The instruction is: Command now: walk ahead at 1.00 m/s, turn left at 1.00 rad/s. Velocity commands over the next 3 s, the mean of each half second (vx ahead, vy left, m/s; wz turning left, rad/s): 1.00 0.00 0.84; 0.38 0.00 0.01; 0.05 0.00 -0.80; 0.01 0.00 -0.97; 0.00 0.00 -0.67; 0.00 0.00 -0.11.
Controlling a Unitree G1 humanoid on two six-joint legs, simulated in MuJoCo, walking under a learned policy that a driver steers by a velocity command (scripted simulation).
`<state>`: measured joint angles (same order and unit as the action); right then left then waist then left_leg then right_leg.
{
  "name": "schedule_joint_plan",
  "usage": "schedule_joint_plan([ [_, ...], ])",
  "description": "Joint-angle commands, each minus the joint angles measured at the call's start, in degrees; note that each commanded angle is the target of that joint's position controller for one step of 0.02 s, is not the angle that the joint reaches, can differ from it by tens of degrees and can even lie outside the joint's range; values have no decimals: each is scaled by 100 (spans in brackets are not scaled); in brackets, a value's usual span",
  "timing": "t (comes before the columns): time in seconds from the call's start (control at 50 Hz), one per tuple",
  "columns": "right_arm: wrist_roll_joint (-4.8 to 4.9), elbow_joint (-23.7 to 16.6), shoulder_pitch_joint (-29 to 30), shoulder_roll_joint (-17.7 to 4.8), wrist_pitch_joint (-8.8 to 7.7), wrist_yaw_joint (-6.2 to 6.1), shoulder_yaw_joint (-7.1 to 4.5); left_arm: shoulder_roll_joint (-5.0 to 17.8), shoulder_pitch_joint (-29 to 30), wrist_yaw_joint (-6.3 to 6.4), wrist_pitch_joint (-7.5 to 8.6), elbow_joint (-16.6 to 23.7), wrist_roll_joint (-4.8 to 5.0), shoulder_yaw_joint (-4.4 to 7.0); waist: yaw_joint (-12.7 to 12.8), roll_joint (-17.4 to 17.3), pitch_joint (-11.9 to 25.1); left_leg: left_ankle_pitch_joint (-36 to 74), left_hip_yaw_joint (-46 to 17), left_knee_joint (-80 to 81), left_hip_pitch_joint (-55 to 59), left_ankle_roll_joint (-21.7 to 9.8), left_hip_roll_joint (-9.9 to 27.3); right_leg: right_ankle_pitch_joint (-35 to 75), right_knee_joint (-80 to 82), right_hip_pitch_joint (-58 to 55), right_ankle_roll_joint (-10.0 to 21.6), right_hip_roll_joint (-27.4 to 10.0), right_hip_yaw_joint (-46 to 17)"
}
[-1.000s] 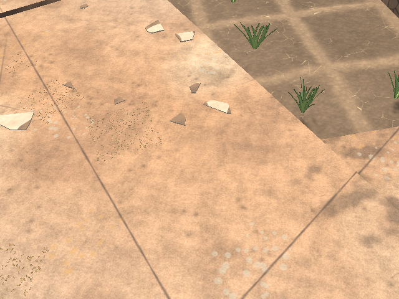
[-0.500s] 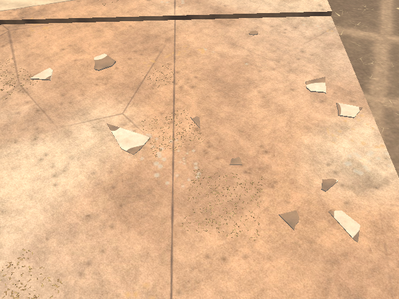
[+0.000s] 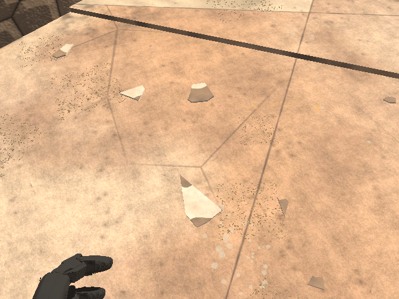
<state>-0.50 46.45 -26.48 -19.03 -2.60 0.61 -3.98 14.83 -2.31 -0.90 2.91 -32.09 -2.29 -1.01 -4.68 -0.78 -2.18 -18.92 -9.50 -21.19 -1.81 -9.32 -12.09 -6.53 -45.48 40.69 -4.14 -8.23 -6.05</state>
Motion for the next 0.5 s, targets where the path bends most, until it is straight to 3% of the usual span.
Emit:
schedule_joint_plan([
  [0.02,50,-591,732,-1016,-185,37,-297,595,67,-16,13,241,137,162,290,-99,-44,2204,-1284,825,-1926,-495,1157,1027,920,-2415,96,484,490],
  [0.06,21,-559,601,-1125,-142,-1,-340,894,-301,58,42,119,129,282,423,-130,276,3233,-1451,-49,-1107,-259,1221,373,1309,-2810,169,729,429],
  [0.08,-8,-550,677,-1279,-130,8,-366,1118,-1036,125,71,-68,120,398,865,36,754,3853,-1299,-1109,-987,-100,1108,-176,1384,-3615,221,895,531],
  [0.1,-23,-598,935,-1257,-165,34,-346,1370,-2201,225,98,-314,69,527,1556,155,1291,3770,-1052,-2643,-1576,70,876,-644,1261,-4954,301,683,487],
  [0.12,-59,-827,1144,-409,-249,-1,-115,1789,-3418,348,135,-507,-106,660,1898,1164,1989,759,-612,-4805,-2609,107,499,-2784,1531,-6188,414,-741,-1026],
  [0.14,204,-1233,491,10,-246,3,59,2211,-2693,299,117,-395,-205,731,975,2949,2378,-1145,21,-5976,-4034,222,204,-4092,3221,-6410,843,-2028,-4623],
  [0.16,10,-1005,755,-369,-121,-56,63,1597,-1856,263,77,-232,-145,681,876,1722,1472,-412,179,-6366,-4559,181,823,-4851,3273,-5588,1066,-1819,-4454],
  [0.18,-97,-989,1115,-532,-52,9,27,1124,-1545,234,49,-218,-92,568,886,947,917,31,368,-6089,-4553,215,1125,-4188,3085,-4943,1048,-1536,-3235],
  [0.2,-132,-994,1349,-508,12,98,26,928,-1534,202,43,-362,-103,522,852,462,514,198,443,-5864,-4397,275,1324,-3038,3064,-4370,974,-1265,-2288],
  [0.22,-177,-1099,1594,-409,77,197,35,878,-1676,214,70,-561,-79,494,804,430,290,193,428,-5721,-4318,314,1476,-2314,3116,-4013,881,-1035,-1549],
  [0.24,-172,-1184,1626,-265,163,283,78,804,-1778,193,124,-747,-39,474,695,625,120,221,444,-5641,-4305,365,1590,-1831,3201,-3772,802,-953,-1049],
  [0.28,-155,-1407,1923,-73,276,356,155,611,-1959,95,250,-1001,75,430,594,652,-38,482,529,-5551,-4484,376,1705,-716,3363,-3661,699,-877,-259],
  [0.34,-152,-1621,2337,-70,283,390,220,607,-1839,35,381,-1151,50,414,416,494,-169,1185,561,-4821,-4335,392,1528,391,3740,-3350,735,-531,773],
  [0.36,-148,-1746,2462,-51,265,407,263,751,-1852,32,426,-1174,27,426,327,596,-347,1399,555,-4219,-4274,378,1588,755,3859,-3233,809,-642,923],
  [0.38,-159,-1754,2654,-113,244,431,281,746,-1872,26,433,-1253,29,425,336,377,-518,1583,801,-3611,-4115,335,1511,1012,4067,-3244,797,-537,1245],
  [0.42,-185,-1769,3102,-28,184,481,351,837,-2207,36,416,-1441,54,433,533,177,-716,1802,1375,-2570,-3462,155,1292,1579,4493,-3251,824,-454,1622],
  [0.44,-183,-1760,3175,-4,159,487,369,956,-2333,57,396,-1525,58,440,524,206,-718,1769,1539,-2241,-3147,37,1153,2553,4442,-3468,848,-502,1772],
  [0.48,-214,-1612,2966,-143,121,416,321,1306,-2584,125,318,-1631,66,484,337,547,-321,1262,1860,-1976,-2570,-118,680,5614,3581,-4266,855,-623,1907],
  [0.5,-268,-1427,2393,-238,75,353,279,1486,-2551,166,240,-1659,64,512,6,701,57,950,1828,-1820,-1985,-192,476,6609,2567,-4485,853,-679,1918],
])
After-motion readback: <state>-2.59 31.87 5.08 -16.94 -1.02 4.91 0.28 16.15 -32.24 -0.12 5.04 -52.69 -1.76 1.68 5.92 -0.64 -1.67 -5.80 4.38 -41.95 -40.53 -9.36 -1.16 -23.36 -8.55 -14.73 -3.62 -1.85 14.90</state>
